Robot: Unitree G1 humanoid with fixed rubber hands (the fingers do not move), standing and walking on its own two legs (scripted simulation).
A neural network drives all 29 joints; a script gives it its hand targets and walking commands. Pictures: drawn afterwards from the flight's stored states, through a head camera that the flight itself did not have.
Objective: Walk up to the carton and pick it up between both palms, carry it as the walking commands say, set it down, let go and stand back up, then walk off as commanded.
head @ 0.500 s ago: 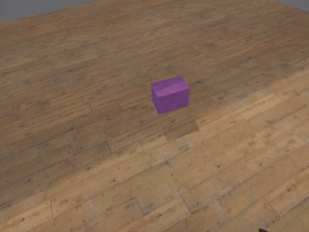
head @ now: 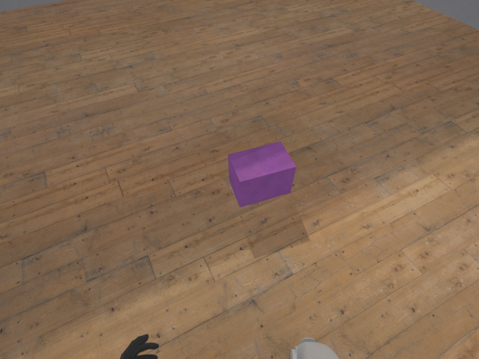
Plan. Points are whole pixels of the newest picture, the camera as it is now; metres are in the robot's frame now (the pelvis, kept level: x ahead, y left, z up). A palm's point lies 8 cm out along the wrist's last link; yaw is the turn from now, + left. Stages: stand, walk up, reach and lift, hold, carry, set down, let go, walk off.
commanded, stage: walk up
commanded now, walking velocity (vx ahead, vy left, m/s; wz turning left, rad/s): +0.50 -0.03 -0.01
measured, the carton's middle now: (260, 174) +1.01 -0.05 -0.67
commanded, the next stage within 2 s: none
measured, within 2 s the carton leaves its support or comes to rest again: neither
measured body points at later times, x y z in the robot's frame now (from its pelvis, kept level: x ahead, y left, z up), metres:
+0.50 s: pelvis +0.26 +0.01 -0.01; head +0.28 +0.02 +0.44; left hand +0.29 +0.25 -0.16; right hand +0.38 -0.26 -0.12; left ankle +0.32 +0.12 -0.74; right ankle +0.16 -0.14 -0.73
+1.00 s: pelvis +0.46 -0.05 -0.01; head +0.47 -0.07 +0.44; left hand +0.54 +0.20 -0.13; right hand +0.51 -0.31 -0.15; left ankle +0.35 +0.09 -0.67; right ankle +0.53 -0.17 -0.74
